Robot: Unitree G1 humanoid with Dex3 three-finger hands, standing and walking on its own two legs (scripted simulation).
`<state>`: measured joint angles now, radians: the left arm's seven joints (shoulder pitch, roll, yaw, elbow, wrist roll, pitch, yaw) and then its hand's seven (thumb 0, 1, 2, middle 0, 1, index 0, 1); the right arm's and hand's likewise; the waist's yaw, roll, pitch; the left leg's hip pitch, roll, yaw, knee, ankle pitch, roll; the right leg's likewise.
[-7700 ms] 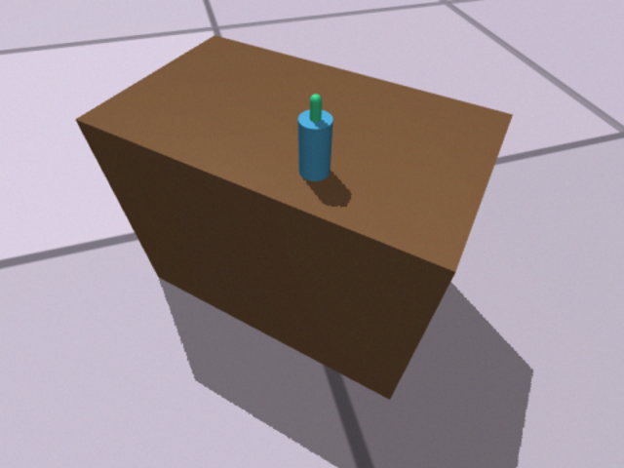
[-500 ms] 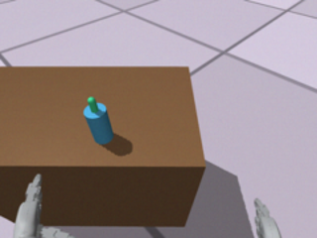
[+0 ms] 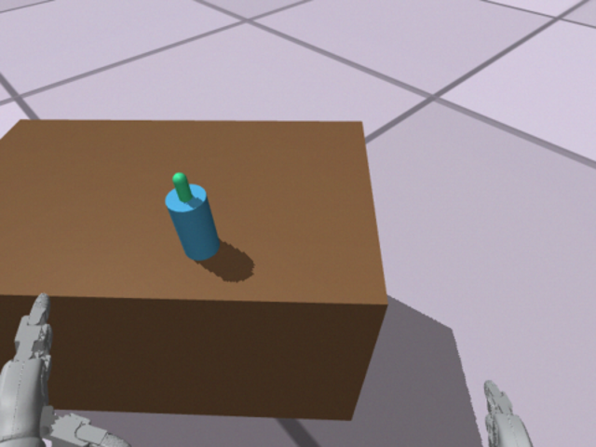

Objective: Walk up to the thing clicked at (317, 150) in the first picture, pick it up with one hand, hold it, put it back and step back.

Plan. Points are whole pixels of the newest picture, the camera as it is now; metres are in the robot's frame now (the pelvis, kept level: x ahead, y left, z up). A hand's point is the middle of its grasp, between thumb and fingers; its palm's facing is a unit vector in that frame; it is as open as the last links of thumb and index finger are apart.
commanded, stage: rise first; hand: left
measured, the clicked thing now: (191, 214) +0.48 +0.22 +0.01
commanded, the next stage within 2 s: go down in 0.42 s
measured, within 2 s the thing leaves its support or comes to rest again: neither
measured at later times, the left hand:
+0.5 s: hand (68, 376) +0.18 +0.27 +0.08, palm faces +0.34 -0.85 -0.41, open 17.5 cm
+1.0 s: hand (55, 330) +0.23 +0.30 +0.08, palm faces +0.32 -0.91 -0.28, open 17.7 cm
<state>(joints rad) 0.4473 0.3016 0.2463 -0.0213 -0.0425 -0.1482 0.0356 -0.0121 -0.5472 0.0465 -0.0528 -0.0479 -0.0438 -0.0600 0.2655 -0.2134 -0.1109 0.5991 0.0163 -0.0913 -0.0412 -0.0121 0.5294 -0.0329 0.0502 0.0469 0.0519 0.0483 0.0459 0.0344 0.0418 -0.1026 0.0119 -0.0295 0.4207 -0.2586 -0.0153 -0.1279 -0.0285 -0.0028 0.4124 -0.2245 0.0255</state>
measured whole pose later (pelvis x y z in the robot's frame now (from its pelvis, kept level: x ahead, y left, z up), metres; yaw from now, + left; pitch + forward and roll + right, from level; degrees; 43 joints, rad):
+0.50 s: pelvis -0.01 +0.00 +0.00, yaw +0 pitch -4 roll +0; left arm 0.45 0.32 0.30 -0.07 -0.04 -0.24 0.03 -0.01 -0.54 0.06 -0.05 -0.05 -0.05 -0.06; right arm 0.25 -0.21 -0.13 0.64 0.01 -0.12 -0.04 -0.01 0.54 -0.05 0.05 0.05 0.05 0.05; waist 0.05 0.04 0.05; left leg -0.10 0.01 -0.04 0.42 -0.25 -0.02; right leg -0.13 -0.03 -0.01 0.42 -0.22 0.02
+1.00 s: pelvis +0.00 +0.01 -0.01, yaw +1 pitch -1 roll -1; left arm 0.21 0.36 0.43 0.15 -0.15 -0.27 -0.16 -0.01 -0.60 0.01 -0.07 -0.05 -0.07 -0.05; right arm 0.22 -0.22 -0.13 0.66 0.02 -0.11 -0.05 -0.01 0.52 -0.05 0.05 0.05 0.05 0.05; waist 0.02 0.02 0.00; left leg -0.22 0.00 -0.04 0.54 -0.31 -0.01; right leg -0.23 -0.04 -0.01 0.51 -0.27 0.04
